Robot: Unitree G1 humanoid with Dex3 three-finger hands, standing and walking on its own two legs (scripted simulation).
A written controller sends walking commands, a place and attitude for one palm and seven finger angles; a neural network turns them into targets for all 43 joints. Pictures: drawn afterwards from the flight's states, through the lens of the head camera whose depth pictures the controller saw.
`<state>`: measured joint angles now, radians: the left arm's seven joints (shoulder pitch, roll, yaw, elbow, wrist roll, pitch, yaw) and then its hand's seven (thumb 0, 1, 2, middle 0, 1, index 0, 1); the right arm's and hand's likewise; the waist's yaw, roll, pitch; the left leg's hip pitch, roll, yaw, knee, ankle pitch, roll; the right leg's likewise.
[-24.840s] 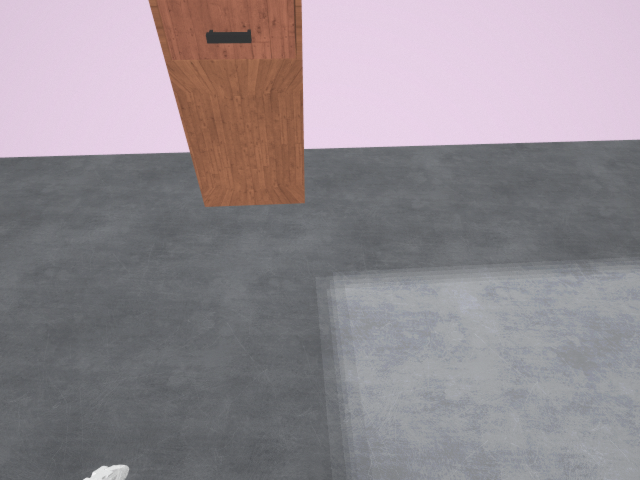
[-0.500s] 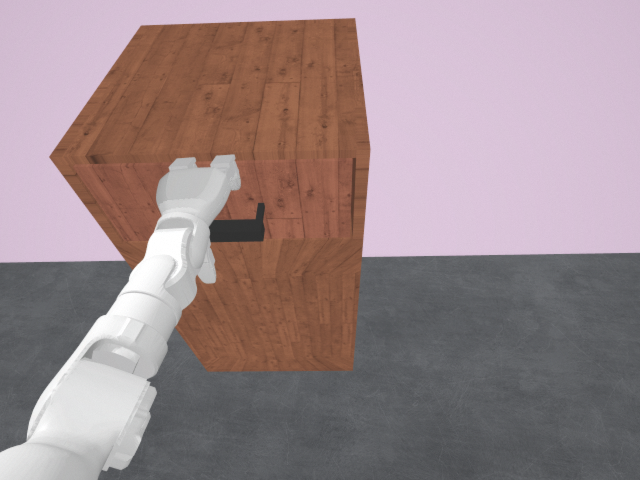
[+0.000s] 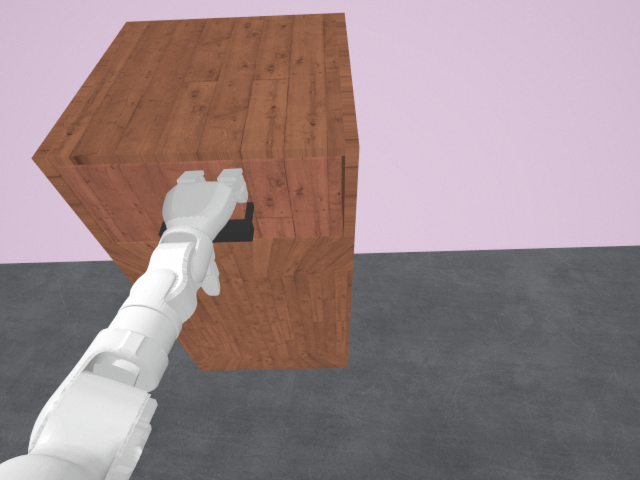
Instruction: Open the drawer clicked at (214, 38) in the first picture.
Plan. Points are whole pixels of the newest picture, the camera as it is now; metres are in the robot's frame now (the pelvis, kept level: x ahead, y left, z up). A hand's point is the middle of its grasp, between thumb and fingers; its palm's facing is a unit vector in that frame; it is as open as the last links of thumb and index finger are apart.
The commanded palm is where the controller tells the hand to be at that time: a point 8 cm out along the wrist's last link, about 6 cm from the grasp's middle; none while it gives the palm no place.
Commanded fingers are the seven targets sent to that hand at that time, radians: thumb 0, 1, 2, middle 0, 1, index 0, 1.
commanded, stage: lower the fingers behind the handle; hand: left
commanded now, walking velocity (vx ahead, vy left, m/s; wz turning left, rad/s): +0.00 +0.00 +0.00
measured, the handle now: (210, 220) +0.50 +0.18 +0.01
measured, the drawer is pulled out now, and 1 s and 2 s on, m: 0.00 0.00 0.00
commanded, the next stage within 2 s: close the thumb around the handle in 1.32 s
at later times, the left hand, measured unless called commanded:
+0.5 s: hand (214, 242) +0.44 +0.17 +0.02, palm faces -0.03 -0.05 -1.00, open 13.8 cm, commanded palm +0.42 +0.18 +0.08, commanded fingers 0.00 -0.50 0.30 -0.30 -1.20 -0.30 -1.20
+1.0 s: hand (217, 258) +0.43 +0.17 -0.01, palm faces -0.02 -0.05 -1.00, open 13.8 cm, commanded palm +0.41 +0.18 +0.05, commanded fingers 0.00 -0.50 0.30 -0.30 -1.20 -0.30 -1.20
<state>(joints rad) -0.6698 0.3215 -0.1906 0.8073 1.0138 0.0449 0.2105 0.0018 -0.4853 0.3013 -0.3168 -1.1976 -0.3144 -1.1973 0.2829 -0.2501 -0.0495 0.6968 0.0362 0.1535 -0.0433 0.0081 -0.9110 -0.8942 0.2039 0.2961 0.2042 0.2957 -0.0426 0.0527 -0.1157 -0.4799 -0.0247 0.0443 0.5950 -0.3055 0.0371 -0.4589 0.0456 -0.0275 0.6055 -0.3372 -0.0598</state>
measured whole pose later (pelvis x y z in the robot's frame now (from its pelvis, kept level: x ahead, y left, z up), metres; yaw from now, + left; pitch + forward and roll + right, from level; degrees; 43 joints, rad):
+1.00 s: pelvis -0.01 +0.01 -0.02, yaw -1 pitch +16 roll +0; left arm -0.68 0.28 -0.14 0.97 1.08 0.07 0.41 0.00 -0.49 0.30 -0.32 -1.20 -0.32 -1.20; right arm 0.30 -0.23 -0.07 0.72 0.01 0.13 -0.02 0.01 -0.91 -0.89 0.20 0.30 0.20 0.30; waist -0.08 0.05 -0.16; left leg -0.67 -0.01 0.05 0.75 -0.36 0.05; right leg -0.64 0.05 -0.03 0.74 -0.38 -0.05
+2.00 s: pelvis -0.01 +0.01 -0.02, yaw -1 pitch +17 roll -1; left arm -0.71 0.29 -0.14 0.98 1.07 0.09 0.39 0.00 0.63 0.78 -0.40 -1.32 -0.39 -1.32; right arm 0.32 -0.23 -0.06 0.71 0.01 0.12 -0.02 0.01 -0.91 -0.89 0.20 0.30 0.20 0.30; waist -0.08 0.05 -0.16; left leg -0.69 -0.01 0.05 0.77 -0.37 0.05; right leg -0.66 0.05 -0.03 0.75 -0.38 -0.05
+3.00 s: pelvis -0.01 +0.00 -0.01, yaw -1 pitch +15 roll +0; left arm -0.60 0.28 -0.14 0.89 1.08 0.06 0.39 -0.01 0.65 0.79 -0.35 -1.35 -0.41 -1.34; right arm 0.25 -0.22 -0.05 0.68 0.01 0.13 -0.04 0.01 -0.91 -0.89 0.20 0.30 0.21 0.30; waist -0.06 0.05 -0.15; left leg -0.63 -0.02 0.05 0.73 -0.36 0.04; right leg -0.60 0.05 -0.03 0.73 -0.38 -0.06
